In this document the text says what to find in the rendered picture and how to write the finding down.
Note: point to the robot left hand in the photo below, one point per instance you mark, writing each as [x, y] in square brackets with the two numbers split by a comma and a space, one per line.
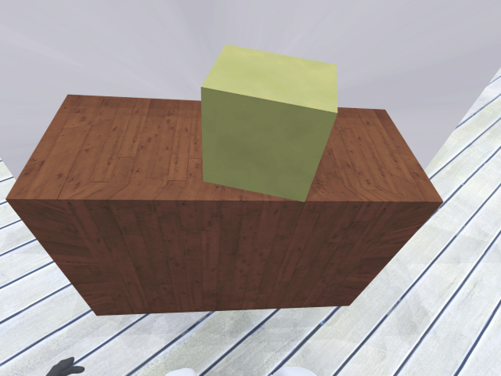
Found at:
[63, 368]

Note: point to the carton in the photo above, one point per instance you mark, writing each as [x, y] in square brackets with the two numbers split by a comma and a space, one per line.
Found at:
[266, 119]

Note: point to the pedestal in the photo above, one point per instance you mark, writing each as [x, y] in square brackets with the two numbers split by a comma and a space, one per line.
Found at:
[114, 193]

